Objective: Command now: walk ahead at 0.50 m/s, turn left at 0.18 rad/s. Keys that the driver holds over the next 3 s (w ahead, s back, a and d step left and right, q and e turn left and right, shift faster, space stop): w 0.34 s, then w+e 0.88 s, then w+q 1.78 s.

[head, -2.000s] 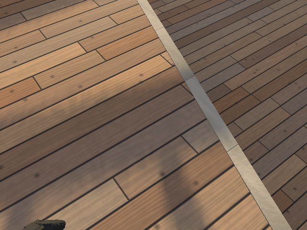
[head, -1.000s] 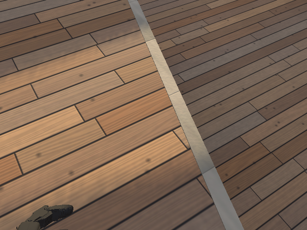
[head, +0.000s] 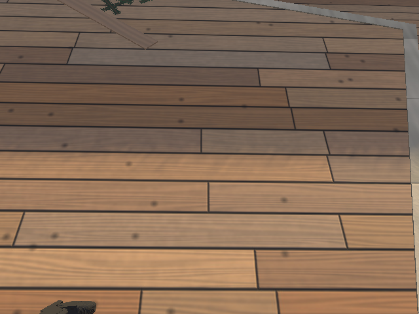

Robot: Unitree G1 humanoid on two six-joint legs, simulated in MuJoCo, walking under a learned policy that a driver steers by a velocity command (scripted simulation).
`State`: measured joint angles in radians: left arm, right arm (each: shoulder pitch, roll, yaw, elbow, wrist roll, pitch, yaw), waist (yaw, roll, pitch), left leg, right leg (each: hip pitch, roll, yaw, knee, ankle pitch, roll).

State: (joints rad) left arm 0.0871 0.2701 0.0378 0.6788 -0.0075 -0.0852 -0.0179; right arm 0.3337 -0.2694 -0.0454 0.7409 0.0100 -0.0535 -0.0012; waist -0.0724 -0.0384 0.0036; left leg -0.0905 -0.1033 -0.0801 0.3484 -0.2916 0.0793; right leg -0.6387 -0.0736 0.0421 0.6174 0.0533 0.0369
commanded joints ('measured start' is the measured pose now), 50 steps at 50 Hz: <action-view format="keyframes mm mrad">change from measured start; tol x32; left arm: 1 -141 82 18 -110 -5 -26 -14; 8 397 196 76 -1 -3 -25 -10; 50 -40 63 31 -124 -13 63 -32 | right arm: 1 59 -172 -47 -18 4 -5 -4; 25 -344 -62 -4 -136 3 -57 32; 32 127 -252 -81 -42 -20 -50 14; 50 -61 -206 -78 52 9 -30 -6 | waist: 1 -26 97 39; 8 178 -216 -397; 28 87 -66 7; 32 -37 367 -410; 50 8 86 81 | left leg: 1 9 302 -176 -63 308 141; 5 58 257 -141 153 691 88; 9 -727 78 -86 984 -224 -55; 29 -185 118 51 93 225 -52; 32 486 542 -650 4 -32 188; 38 -64 375 -110 -169 150 101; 50 93 399 214 -167 363 56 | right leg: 1 18 26 -15 -79 -22 -35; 5 305 79 -73 -159 -95 -120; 8 1049 -315 690 -259 -321 -377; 14 456 -154 256 -430 -201 -275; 27 532 -141 184 -344 -105 -207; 33 -178 50 96 680 -582 -48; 50 -15 -26 -56 56 -104 -81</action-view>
